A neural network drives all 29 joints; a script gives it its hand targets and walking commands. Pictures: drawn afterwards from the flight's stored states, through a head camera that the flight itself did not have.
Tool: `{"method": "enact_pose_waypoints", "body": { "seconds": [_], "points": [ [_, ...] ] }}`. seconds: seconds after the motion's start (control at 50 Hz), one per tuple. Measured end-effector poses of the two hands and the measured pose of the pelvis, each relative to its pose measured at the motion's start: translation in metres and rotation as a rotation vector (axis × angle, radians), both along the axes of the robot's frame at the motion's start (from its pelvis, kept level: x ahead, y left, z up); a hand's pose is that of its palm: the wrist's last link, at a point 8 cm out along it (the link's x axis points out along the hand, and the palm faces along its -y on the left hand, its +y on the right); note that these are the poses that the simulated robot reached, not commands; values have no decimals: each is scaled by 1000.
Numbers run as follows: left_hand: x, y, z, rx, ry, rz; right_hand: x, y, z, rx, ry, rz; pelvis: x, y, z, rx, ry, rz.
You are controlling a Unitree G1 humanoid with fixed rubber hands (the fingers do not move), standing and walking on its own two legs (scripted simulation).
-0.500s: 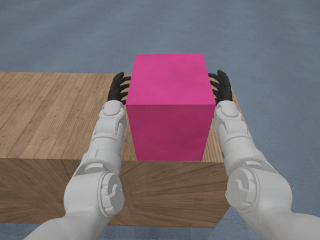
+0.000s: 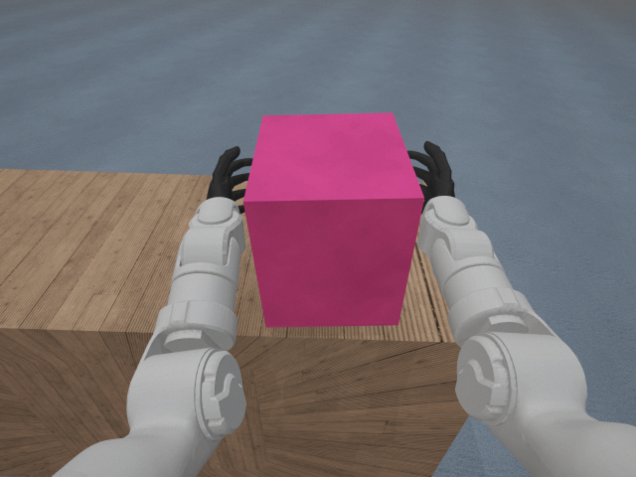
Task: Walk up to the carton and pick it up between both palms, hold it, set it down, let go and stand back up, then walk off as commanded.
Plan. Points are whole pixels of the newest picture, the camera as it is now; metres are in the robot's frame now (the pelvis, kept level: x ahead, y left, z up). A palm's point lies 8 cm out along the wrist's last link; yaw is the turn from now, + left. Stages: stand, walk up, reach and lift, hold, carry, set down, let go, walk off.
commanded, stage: reach and lift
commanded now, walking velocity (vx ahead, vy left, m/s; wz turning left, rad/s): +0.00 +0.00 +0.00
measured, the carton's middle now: (329, 219) +0.42 +0.02 +0.14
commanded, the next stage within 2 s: hold in 1.08 s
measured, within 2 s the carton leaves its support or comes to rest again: neither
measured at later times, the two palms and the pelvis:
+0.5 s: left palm (224, 197) +0.39 +0.16 +0.20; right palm (440, 191) +0.40 -0.12 +0.21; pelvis +0.00 +0.00 +0.00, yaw +0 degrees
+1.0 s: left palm (224, 185) +0.39 +0.15 +0.21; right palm (445, 179) +0.41 -0.12 +0.22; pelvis +0.00 +0.00 +0.00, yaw +0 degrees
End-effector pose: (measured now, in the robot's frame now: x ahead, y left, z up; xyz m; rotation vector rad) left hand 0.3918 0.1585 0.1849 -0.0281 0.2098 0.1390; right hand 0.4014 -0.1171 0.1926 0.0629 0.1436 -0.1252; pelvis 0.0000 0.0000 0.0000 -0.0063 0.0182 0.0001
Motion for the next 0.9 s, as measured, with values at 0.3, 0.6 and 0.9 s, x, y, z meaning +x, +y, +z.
{"method": "enact_pose_waypoints", "body": {
  "seconds": [0.3, 0.6, 0.9],
  "points": [
    [-4, 2, 8, -2, 13, 9, -1, 3, 11, 1, 12, 9, -2, 0, 0, 0, -11, 0],
    [2, -5, 16, 9, 6, -3, 3, -5, 19, 13, 4, -1, 2, -1, 0, 1, -5, 0],
    [3, -4, 26, 12, -5, 0, 5, -4, 28, 21, -7, 1, 4, -1, 0, 1, -3, 0]
  ]
}}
